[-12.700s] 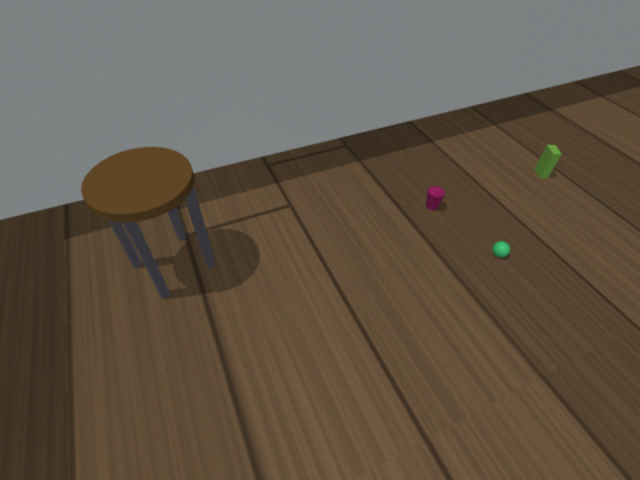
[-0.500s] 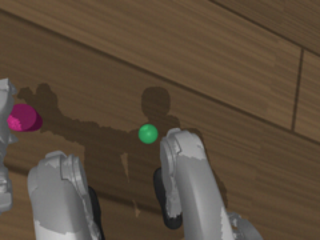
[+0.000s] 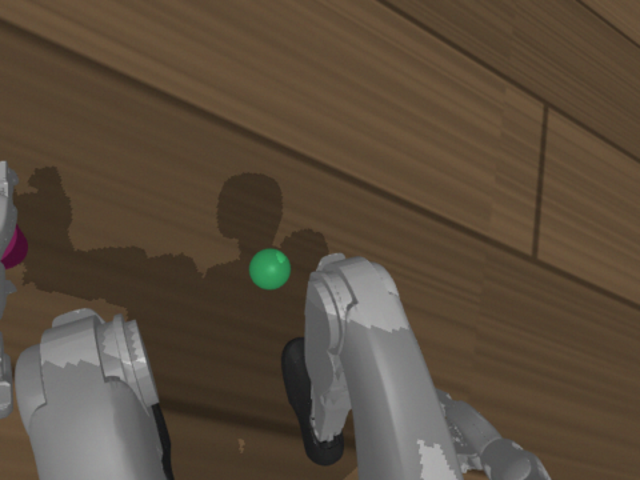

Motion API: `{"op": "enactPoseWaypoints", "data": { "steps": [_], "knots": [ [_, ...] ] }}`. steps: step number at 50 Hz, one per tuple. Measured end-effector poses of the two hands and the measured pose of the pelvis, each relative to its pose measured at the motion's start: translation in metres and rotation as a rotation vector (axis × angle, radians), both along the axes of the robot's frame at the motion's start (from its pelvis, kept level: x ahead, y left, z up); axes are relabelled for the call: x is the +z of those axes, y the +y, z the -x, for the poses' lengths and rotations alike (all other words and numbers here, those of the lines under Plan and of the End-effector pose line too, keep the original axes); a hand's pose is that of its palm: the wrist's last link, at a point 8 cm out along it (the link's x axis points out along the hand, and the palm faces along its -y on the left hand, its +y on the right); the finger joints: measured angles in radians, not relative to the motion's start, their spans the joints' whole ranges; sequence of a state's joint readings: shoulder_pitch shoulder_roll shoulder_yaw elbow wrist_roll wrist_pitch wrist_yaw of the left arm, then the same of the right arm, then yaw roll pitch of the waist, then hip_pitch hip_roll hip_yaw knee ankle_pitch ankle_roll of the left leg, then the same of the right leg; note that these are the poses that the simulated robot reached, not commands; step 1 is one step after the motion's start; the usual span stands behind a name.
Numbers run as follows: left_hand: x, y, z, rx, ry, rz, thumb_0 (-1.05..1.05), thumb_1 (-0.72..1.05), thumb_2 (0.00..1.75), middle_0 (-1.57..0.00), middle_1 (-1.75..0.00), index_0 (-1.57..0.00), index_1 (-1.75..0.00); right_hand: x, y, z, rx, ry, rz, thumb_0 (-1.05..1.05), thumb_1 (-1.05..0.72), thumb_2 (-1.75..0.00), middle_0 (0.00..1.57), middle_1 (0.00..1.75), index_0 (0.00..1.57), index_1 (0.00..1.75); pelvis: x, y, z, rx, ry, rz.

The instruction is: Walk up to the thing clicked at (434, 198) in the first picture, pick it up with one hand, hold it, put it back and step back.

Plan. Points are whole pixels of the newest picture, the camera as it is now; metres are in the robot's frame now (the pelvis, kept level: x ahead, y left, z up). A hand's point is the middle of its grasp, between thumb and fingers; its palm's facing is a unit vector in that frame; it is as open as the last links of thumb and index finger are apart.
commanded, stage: rest palm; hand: left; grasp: from above
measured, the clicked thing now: out of the picture +0.42 +0.30 -0.25
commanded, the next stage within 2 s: close in 0.84 s
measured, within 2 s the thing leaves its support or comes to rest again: neither
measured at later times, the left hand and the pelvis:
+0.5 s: hand out of the picture +0.40 +0.30 -0.23, palm faces -0.45 -0.15 -0.88, open 14.1 cm; pelvis +0.00 +0.00 +0.00, yaw -2 degrees
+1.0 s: hand out of the picture +0.41 +0.30 -0.23, palm faces -0.46 -0.17 -0.87, open 14.1 cm; pelvis +0.00 +0.00 +0.00, yaw -2 degrees
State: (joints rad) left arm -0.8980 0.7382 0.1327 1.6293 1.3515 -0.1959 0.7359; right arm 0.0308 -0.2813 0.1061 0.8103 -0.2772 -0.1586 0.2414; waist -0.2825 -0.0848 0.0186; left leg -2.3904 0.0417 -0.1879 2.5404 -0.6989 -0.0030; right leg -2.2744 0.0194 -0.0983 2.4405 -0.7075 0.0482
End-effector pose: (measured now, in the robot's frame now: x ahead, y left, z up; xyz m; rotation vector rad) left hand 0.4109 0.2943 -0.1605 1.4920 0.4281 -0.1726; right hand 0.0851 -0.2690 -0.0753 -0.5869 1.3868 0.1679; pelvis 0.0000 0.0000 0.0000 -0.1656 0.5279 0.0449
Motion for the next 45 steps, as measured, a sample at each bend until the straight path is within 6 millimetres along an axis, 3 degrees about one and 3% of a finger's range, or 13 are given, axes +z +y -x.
{"op": "enactPoseWaypoints", "data": {
  "steps": [8, 15, 21, 30, 39, 45],
  "knots": [
    [0.005, 0.012, -0.019, 0.146, 0.076, -0.016, -0.01, -0.49, 0.91, -0.06, -1.03, -0.09, -0.99, -0.014, 0.009, 0.017, -0.014, 0.030, -0.097, 0.00, -0.91, -0.90, 0.20, 0.30, 0.20, 0.29, -0.002, -0.002, -0.002, -0.013, 0.002, -0.004],
    [-0.006, 0.009, -0.006, 0.135, 0.169, 0.064, -0.01, -0.49, 0.93, -0.06, -1.04, -0.09, -1.01, -0.010, 0.015, 0.036, -0.044, 0.076, -0.110, 0.00, -0.91, -0.90, 0.20, 0.30, 0.20, 0.29, 0.003, -0.003, 0.000, -0.017, -0.016, 0.000],
    [-0.006, 0.010, 0.001, 0.056, 0.116, 0.108, 0.00, -0.48, 0.93, -0.06, -1.03, -0.09, -1.00, 0.003, 0.010, 0.047, -0.028, 0.101, -0.057, 0.00, -0.91, -0.90, 0.20, 0.30, 0.21, 0.29, 0.002, -0.003, 0.003, -0.020, -0.042, 0.010],
    [-0.009, 0.007, 0.007, -0.022, 0.048, 0.039, 0.00, -0.48, 0.94, -0.06, -1.00, -0.08, -0.99, 0.014, 0.002, 0.036, 0.031, 0.065, 0.000, 0.00, -0.90, -0.90, 0.20, 0.30, 0.20, 0.29, -0.002, 0.002, 0.004, -0.023, -0.046, 0.029],
    [-0.008, 0.004, -0.005, 0.050, 0.038, 0.009, -0.01, -0.53, 0.96, -0.07, -1.01, -0.08, -1.00, 0.013, 0.009, 0.020, 0.082, 0.023, -0.059, 0.00, -0.91, -0.90, 0.20, 0.30, 0.20, 0.29, -0.001, 0.003, 0.003, -0.023, -0.039, 0.031],
    [-0.010, 0.009, -0.006, 0.123, 0.104, 0.018, -0.02, -0.55, 0.99, -0.08, -1.03, -0.09, -1.02, 0.008, 0.014, 0.022, 0.070, 0.008, -0.098, 0.00, -0.91, -0.90, 0.20, 0.30, 0.20, 0.29, 0.000, 0.001, 0.003, -0.024, -0.037, 0.028]
  ]
}}
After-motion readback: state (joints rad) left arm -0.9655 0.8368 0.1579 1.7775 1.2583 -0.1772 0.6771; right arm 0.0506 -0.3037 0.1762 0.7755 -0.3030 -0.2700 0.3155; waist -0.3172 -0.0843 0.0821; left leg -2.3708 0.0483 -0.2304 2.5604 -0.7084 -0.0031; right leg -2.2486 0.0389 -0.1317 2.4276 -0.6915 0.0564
